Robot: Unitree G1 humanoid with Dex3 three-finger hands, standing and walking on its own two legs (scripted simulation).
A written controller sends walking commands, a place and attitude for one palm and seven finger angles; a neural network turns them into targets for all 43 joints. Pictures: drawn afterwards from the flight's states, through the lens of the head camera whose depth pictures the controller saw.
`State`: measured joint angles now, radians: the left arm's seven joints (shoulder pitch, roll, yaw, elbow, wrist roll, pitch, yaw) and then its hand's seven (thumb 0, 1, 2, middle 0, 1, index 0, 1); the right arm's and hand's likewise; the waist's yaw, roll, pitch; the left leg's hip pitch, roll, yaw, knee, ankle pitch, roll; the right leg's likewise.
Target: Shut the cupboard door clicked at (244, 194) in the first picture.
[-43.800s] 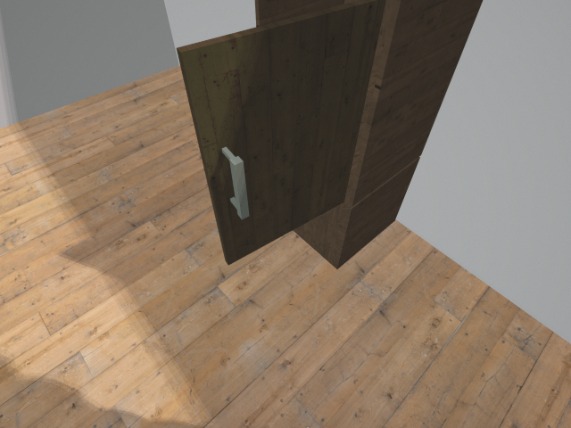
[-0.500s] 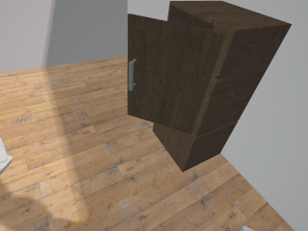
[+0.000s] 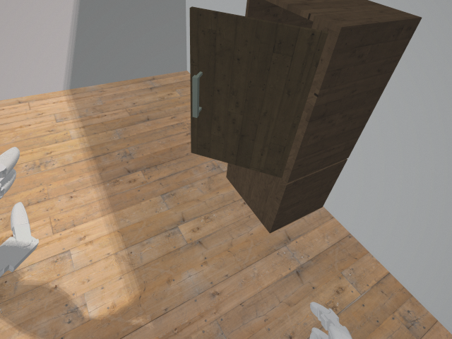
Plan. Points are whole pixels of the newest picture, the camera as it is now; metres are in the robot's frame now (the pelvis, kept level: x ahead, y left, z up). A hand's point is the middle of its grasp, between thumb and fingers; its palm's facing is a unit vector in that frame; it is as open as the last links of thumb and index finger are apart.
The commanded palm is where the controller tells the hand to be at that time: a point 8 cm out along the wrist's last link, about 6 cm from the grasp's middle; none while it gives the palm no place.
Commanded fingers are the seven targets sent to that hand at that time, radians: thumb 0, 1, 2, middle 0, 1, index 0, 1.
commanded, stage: stop stepping back and stand still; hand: left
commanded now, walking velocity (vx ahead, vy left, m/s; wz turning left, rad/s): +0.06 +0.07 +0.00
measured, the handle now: (197, 95) +0.94 +0.11 -0.03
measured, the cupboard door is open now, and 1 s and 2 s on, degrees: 42 42 42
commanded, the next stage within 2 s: let the arm hang, fingers relaxed in 0.56 s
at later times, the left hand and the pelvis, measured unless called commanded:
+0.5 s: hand (24, 219) +0.23 +0.28 +0.17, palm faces +0.40 -0.77 -0.49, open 7.4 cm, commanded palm +0.16 +0.32 +0.17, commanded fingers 0.00 0.90 0.90 -0.20 -0.30 -0.20 -0.30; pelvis +0.02 +0.02 +0.00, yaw +1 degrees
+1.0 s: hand out of the picture +0.05 +0.20 -0.18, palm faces +0.06 -0.98 -0.18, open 6.9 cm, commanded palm none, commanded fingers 0.00 0.90 0.90 -0.20 -0.30 -0.20 -0.30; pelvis +0.00 +0.02 -0.01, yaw +3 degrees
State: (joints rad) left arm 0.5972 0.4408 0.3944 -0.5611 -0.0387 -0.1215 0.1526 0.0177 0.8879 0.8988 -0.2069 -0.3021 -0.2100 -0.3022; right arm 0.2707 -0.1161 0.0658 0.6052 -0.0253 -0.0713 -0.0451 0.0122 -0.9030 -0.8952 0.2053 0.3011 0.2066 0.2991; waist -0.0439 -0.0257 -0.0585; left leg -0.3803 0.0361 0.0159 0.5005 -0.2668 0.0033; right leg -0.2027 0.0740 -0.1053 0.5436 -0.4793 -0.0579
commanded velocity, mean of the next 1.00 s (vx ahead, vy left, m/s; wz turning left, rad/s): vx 0.00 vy -0.01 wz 0.00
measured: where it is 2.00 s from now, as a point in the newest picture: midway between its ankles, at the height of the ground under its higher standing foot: outside the picture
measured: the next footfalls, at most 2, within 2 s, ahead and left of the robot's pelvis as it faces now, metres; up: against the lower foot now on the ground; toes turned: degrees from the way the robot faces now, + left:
right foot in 0.02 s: +0.02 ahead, -0.09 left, +0.00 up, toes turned -2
left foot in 0.26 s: +0.08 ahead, +0.15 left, +0.00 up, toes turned +7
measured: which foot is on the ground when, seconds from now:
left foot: down 0.00-0.00, up 0.02-0.24, down 0.26-1.00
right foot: up 0.00-0.00, down 0.02-1.00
